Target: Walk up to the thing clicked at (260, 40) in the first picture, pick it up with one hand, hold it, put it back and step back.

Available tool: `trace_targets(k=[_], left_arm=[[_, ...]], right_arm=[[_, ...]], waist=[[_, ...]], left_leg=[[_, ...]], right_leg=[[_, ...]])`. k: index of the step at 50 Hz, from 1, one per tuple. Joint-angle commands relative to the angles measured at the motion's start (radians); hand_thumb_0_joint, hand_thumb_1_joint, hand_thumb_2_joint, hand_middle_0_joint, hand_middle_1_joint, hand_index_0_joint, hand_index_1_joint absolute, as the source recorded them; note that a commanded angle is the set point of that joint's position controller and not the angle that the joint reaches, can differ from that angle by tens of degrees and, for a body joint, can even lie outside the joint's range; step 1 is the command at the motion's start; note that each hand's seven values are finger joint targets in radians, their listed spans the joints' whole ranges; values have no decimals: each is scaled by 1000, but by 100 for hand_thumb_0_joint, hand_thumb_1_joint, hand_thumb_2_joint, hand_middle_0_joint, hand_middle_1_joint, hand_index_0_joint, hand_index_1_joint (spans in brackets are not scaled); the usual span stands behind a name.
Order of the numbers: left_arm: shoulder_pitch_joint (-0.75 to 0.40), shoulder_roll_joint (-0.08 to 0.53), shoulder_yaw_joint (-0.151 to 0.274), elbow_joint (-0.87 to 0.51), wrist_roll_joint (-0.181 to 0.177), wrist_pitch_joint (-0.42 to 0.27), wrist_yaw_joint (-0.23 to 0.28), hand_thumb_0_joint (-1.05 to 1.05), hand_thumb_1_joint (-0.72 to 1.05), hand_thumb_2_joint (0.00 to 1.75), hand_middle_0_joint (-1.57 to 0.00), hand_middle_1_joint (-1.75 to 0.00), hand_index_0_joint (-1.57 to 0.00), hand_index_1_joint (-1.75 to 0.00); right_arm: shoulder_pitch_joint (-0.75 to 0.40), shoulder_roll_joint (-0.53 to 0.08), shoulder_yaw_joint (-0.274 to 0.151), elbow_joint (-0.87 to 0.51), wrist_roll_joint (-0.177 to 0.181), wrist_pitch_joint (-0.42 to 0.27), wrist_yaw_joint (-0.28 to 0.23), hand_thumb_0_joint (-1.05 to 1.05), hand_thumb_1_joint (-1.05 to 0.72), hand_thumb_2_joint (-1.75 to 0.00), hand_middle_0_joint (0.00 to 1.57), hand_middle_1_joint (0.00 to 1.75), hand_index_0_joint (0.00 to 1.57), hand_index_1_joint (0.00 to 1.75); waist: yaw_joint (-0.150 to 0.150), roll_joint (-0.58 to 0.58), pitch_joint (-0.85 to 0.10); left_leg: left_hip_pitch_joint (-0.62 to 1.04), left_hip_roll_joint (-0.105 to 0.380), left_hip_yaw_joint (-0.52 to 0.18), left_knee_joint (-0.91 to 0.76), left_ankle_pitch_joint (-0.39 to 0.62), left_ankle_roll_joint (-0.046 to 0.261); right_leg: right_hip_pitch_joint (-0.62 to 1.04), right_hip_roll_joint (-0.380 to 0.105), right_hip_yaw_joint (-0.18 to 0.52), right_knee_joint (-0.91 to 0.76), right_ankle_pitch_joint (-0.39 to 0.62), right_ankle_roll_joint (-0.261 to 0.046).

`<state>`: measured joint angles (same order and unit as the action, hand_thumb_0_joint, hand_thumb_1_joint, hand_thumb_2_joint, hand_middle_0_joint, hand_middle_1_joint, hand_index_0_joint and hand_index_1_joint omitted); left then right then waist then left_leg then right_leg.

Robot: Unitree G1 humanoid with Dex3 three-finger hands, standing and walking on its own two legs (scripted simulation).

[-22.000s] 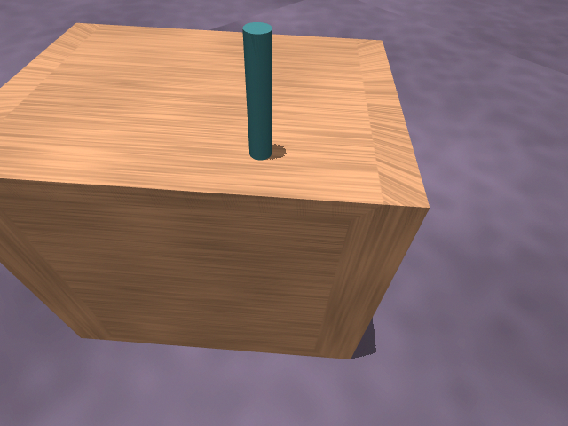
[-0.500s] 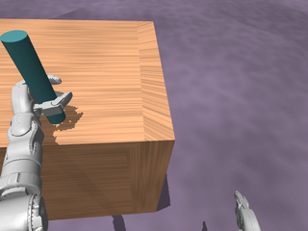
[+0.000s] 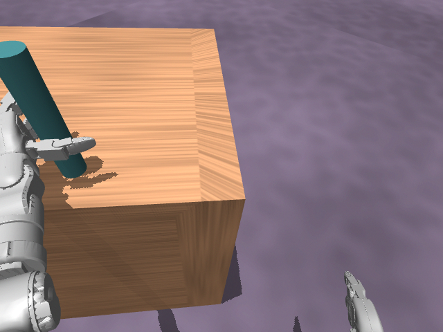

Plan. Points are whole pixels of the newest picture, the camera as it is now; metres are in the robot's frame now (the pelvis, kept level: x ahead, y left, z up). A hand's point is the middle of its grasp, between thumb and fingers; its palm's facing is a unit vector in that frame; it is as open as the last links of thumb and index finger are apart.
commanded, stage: withdraw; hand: left
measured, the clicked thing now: (47, 122) +0.42 +0.27 +0.17
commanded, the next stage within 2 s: rise in 0.16 s
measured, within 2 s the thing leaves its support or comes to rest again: neither
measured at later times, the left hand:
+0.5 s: hand out of the picture +0.39 +0.37 +0.25, palm faces +0.48 -0.85 -0.23, open 17.2 cm
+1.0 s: hand out of the picture +0.22 +0.28 +0.21, palm faces +0.44 -0.80 -0.40, open 17.4 cm
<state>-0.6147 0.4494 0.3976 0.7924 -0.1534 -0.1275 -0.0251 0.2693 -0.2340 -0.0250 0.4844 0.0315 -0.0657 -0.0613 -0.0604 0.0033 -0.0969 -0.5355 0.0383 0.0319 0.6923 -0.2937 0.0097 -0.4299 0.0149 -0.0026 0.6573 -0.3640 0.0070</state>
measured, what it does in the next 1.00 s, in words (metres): stands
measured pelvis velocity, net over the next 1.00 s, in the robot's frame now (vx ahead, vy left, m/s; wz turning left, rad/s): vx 0.01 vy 0.00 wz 0.02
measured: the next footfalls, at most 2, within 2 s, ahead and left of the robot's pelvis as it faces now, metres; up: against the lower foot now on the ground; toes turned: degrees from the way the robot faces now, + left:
none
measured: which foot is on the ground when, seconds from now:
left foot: down 0.00-1.00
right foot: down 0.00-1.00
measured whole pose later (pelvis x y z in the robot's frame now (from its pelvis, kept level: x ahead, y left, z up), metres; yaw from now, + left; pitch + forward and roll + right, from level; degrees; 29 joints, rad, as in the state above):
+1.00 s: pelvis +0.01 +0.00 +0.02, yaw +1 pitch -2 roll +0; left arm 0.29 0.40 0.40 -0.31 -0.10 -0.17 0.01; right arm 0.28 -0.27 -0.14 0.62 0.06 -0.11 -0.04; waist 0.07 0.06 -0.01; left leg -0.24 0.01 0.03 0.49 -0.22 0.01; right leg -0.14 -0.01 -0.01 0.47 -0.30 0.01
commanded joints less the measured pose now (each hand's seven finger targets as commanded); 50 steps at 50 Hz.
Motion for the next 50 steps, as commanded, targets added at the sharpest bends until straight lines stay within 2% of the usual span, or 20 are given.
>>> trace_targets(k=[1,4,8,9,11,12,14,15,16,17,19,24,26,28,30,36,37,43,47,50], left_arm=[[-558,449,119,-348,2,-57,8,0,-41,18,-18,-19,-20,-18],[-512,429,91,-245,6,16,-22,0,-44,14,-17,-16,-19,-15],[-521,418,52,-135,-1,127,-105,0,-49,15,-21,-17,-22,-17],[-493,394,36,-86,-12,156,-133,0,-51,13,-19,-16,-21,-15],[-514,455,68,-125,-23,190,-169,0,-49,14,-20,-17,-22,-16],[-538,468,65,-135,-24,207,-191,0,-49,15,-21,-19,-24,-17],[-559,442,30,-172,-22,237,-223,0,-58,6,-12,-10,-14,-8],[-616,684,125,-392,86,160,-164,0,-59,2,-8,-6,-9,-6],[-495,660,147,-186,90,152,-136,0,-57,1,-8,-7,-10,-5],[-422,575,97,-152,85,150,-139,0,-55,0,-7,-6,-9,-4],[-435,611,114,-181,93,140,-126,0,-57,3,-7,-8,-9,-7],[-398,686,185,-279,115,93,-94,0,-55,0,-6,-1,-6,-1],[-373,657,175,-309,119,75,-82,0,-53,0,-6,-2,-6,-2],[-310,616,165,-325,120,62,-64,0,-55,0,-6,-2,-6,-2],[-331,604,158,-488,122,35,-41,0,-56,1,-6,-3,-6,-3],[97,453,145,-729,104,-3,29,0,-54,0,-6,-3,-7,-3],[179,414,135,-788,96,-10,34,0,-53,0,-6,-3,-7,-3],[543,327,185,-1158,55,-63,59,0,-48,0,-5,-3,-6,-2],[708,207,125,-1361,47,-108,60,0,-51,0,-6,-5,-8,-3],[778,192,127,-1427,53,-138,68,0,-54,1,-7,-6,-8,-5]], right_arm=[[-41,-137,-63,-158,4,-55,-18,0,56,-5,5,5,5,5],[-54,-152,-86,-90,13,-58,-20,0,55,-5,5,5,5,5],[-112,-109,-38,-59,29,-76,-19,0,57,-4,5,5,5,5],[-128,-115,-32,-59,32,-80,-20,0,57,-4,5,5,5,5],[-126,-141,-36,-96,35,-93,-25,0,58,-4,5,5,5,5],[-84,-164,-49,-110,34,-97,-28,0,57,-4,5,5,5,5],[-63,-144,-26,-113,33,-101,-28,0,53,-6,5,5,5,5],[-128,-204,-84,-227,22,-117,-18,0,54,-6,5,5,5,5],[-20,-168,-66,-80,20,-106,-10,0,53,-6,5,5,5,5],[-21,-142,-34,-97,23,-102,0,0,55,-5,5,5,5,5],[-21,-220,-120,-135,23,-105,-4,0,55,-6,5,5,5,5],[42,-133,-58,-119,28,-93,34,0,56,-5,5,5,5,5],[-14,-91,-18,-109,29,-94,47,0,56,-5,5,5,5,5],[-61,-95,-21,-90,28,-98,49,0,55,-5,5,5,5,5],[-64,-119,-45,-79,22,-106,47,0,54,-6,6,5,5,5],[-63,-213,-130,-46,19,-116,23,0,53,-6,6,5,5,5],[-37,-184,-111,-14,22,-111,24,0,53,-6,6,5,5,5],[-12,-208,-194,1,35,-93,11,0,56,-5,6,5,5,5],[-43,-113,-133,22,25,-92,17,0,52,-6,6,5,5,5],[-91,-133,-144,-31,7,-95,9,0,50,-7,6,5,5,5]], waist=[[28,132,-415],[15,139,-329],[17,113,-222],[23,80,-224],[33,76,-277],[13,73,-308],[13,69,-307],[72,104,-388],[53,93,-283],[58,49,-203],[34,17,-222],[71,67,-212],[94,118,-211],[110,141,-204],[102,204,-299],[97,146,-212],[107,145,-166],[109,88,-47],[119,116,27],[119,80,20]], left_leg=[[353,-15,-18,-55,349,18],[345,-7,-23,-91,304,14],[296,-9,-20,-131,251,16],[293,-12,-20,-131,266,22],[331,-13,-20,-132,320,24],[366,-12,-19,-132,338,27],[401,-10,-24,-142,365,28],[445,-24,-9,-147,413,13],[402,-23,-6,-150,401,14],[364,-26,-4,-167,352,19],[393,-20,-13,-187,328,19],[410,-26,-5,-193,375,24],[405,-28,-4,-205,346,21],[403,-29,-6,-220,309,16],[484,-24,-8,-216,346,9],[506,3,-29,-240,341,-9],[488,2,-30,-249,322,-9],[438,-6,-18,-283,291,-5],[403,-9,-11,-290,242,-5],[392,-21,-1,-278,227,5]], right_leg=[[85,1,-4,-96,362,-10],[51,7,-12,-121,305,-17],[40,7,-17,-152,266,-20],[57,5,-18,-158,282,-18],[85,5,-21,-161,326,-16],[91,6,-21,-168,341,-13],[85,7,-29,-175,355,-15],[145,-5,-33,-167,425,-9],[129,-1,-39,-166,418,-8],[120,-3,-36,-178,392,-4],[115,-2,-39,-189,366,-2],[129,-15,-36,-206,390,-2],[137,-18,-33,-216,347,-9],[146,-18,-31,-224,306,-14],[152,-15,-31,-224,322,-19],[163,11,-56,-245,281,-32],[159,11,-59,-250,266,-33],[198,10,-58,-257,269,-29],[198,9,-51,-257,230,-29],[230,0,-42,-267,227,-19]])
